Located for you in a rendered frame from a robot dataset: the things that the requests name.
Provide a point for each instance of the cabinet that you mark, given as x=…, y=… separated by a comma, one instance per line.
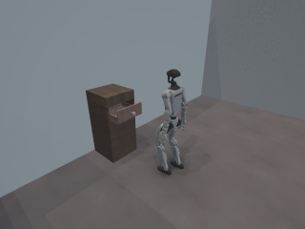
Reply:
x=111, y=140

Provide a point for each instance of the robot left hand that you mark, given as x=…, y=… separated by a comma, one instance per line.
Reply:
x=162, y=136

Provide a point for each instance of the robot thigh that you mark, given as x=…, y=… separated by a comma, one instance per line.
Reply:
x=159, y=130
x=171, y=134

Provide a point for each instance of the robot right forearm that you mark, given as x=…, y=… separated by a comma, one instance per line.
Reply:
x=183, y=112

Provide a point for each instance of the robot right hand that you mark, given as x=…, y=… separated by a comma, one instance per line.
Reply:
x=183, y=121

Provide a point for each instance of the robot right thigh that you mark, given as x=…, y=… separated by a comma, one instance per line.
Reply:
x=171, y=134

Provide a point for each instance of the left robot upper arm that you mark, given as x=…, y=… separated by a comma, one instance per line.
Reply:
x=167, y=102

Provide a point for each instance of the robot left thigh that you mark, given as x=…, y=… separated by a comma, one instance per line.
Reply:
x=159, y=130

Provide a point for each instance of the right robot upper arm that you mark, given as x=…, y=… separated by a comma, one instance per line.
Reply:
x=184, y=101

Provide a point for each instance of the drawer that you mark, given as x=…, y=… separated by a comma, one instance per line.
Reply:
x=122, y=112

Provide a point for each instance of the robot left forearm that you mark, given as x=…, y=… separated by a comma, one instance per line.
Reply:
x=166, y=122

